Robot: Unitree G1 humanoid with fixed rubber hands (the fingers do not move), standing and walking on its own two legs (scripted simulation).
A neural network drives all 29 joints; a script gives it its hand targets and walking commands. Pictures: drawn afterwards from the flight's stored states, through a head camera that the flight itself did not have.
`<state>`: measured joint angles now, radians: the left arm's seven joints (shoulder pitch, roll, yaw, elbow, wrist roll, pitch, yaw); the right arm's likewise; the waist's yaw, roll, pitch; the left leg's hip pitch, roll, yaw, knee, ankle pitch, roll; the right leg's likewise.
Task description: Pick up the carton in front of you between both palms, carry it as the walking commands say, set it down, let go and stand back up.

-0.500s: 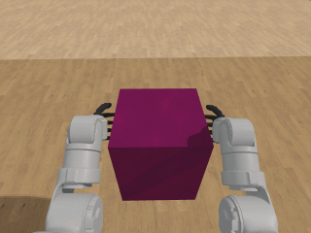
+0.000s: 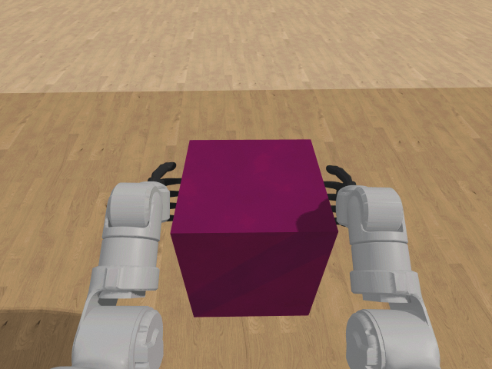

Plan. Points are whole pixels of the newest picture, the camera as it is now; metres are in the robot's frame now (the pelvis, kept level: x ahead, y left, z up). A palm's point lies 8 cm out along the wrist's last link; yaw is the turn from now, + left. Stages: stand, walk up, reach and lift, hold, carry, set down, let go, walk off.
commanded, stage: carry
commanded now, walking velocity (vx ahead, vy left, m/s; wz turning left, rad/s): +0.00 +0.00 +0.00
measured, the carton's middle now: (250, 230) +0.35 +0.00 +0.05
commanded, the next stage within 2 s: none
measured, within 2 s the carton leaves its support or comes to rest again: neither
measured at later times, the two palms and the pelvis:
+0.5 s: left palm (157, 200) +0.34 +0.15 +0.13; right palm (346, 203) +0.34 -0.15 +0.13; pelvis +0.00 +0.00 +0.00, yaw +0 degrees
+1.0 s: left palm (155, 183) +0.36 +0.15 +0.15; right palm (344, 185) +0.36 -0.15 +0.15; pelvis +0.02 +0.00 +0.00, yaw +0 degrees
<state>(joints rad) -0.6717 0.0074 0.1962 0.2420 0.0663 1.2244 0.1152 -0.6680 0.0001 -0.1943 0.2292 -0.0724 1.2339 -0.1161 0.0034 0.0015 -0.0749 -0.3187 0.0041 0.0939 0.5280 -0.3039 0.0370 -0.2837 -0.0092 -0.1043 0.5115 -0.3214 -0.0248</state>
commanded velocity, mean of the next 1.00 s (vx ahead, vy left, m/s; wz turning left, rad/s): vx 0.10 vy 0.00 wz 0.00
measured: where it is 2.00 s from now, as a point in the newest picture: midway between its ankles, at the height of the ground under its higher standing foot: (250, 306)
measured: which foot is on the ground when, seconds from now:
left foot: down 0.00-1.00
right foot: down 0.00-1.00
